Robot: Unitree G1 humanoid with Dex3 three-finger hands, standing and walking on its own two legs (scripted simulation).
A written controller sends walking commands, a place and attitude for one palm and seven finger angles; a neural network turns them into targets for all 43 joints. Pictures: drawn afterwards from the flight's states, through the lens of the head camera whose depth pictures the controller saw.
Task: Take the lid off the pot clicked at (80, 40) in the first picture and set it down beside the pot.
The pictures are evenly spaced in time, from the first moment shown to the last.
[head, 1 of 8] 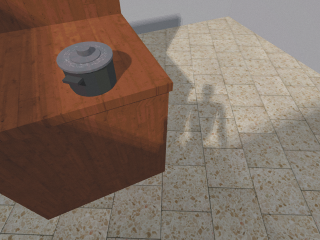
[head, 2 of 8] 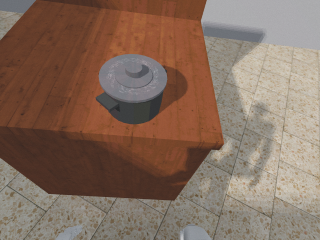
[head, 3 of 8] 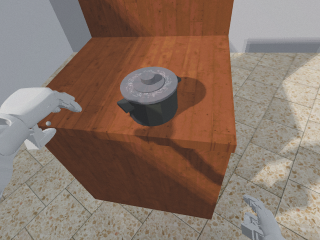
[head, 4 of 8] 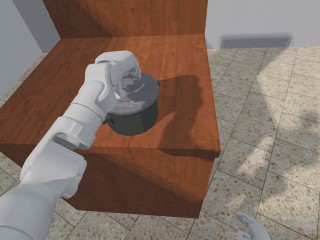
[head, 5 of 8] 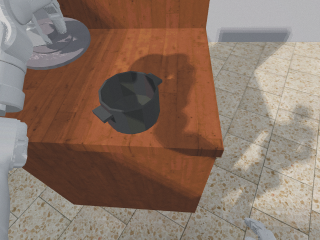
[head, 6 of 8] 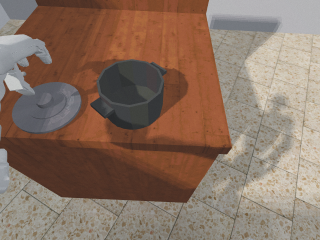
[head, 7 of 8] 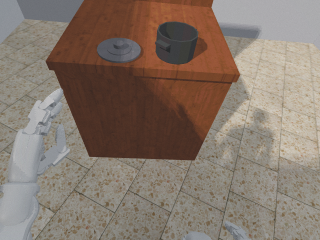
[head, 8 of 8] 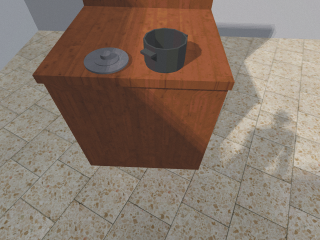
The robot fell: no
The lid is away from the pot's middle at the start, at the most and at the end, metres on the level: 0.00 0.24 0.23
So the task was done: yes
